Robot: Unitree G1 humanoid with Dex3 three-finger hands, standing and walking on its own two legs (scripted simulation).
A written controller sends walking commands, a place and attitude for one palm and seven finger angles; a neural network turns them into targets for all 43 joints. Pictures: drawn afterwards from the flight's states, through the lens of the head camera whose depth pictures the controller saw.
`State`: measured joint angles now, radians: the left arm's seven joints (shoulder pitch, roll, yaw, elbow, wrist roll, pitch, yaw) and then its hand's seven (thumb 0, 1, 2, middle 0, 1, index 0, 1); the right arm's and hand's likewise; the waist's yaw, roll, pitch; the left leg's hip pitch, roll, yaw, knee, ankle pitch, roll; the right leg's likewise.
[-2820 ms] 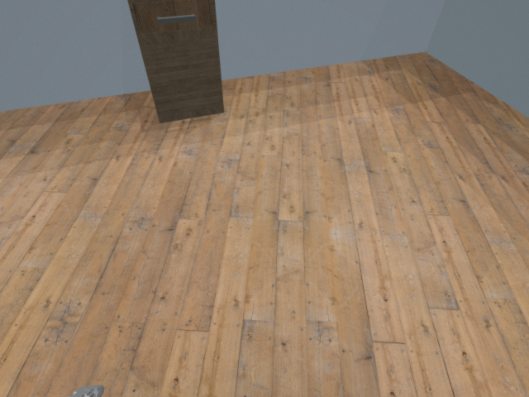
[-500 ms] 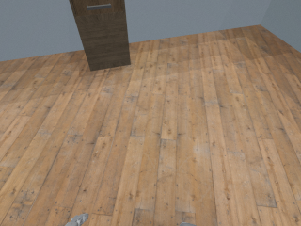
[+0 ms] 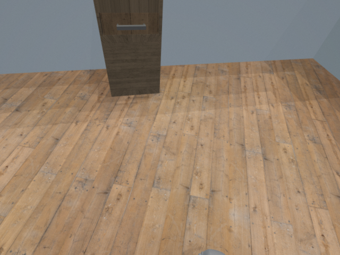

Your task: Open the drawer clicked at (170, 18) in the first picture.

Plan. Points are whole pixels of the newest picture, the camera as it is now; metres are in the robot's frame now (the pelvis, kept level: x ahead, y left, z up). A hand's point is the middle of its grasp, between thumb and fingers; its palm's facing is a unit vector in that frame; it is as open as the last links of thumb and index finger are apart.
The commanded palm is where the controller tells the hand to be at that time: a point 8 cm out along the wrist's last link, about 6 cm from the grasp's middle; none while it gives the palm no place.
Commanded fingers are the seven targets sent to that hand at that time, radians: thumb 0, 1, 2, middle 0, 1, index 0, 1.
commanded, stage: walk to a spot facing it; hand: left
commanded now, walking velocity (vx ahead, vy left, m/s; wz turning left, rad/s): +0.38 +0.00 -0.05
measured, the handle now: (131, 26) +1.48 +0.37 -0.14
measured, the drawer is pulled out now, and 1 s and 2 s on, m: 0.00 0.00 0.00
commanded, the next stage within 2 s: turn to face it in 1.36 s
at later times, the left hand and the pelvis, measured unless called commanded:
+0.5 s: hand (135, 198) +0.31 +0.12 -0.17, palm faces +0.06 -0.97 -0.23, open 7.1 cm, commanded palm none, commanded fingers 0.00 0.90 0.90 -0.20 -0.30 -0.20 -0.30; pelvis +0.24 -0.06 -0.01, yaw +1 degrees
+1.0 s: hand (123, 163) +0.44 +0.19 -0.18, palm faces +0.12 -0.98 -0.15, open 7.4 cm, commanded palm none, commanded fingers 0.00 0.90 0.90 -0.20 -0.30 -0.20 -0.30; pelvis +0.45 +0.02 +0.00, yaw +2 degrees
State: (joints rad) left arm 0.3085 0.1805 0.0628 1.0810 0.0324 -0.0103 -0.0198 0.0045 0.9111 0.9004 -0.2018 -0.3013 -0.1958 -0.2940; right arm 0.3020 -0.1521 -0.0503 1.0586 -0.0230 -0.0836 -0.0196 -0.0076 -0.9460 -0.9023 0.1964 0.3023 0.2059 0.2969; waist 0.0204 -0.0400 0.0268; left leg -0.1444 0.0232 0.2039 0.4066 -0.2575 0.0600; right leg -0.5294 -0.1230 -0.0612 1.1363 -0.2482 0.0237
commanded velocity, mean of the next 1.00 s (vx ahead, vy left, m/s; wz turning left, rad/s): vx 0.38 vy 0.00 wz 0.03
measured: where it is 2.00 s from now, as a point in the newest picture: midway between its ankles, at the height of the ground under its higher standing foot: (174, 167)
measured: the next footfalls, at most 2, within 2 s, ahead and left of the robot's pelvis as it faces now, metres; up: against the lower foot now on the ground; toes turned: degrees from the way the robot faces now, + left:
right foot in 0.28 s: +0.30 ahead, -0.15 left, +0.00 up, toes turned -10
left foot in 0.78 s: +0.50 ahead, +0.09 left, +0.00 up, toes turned +14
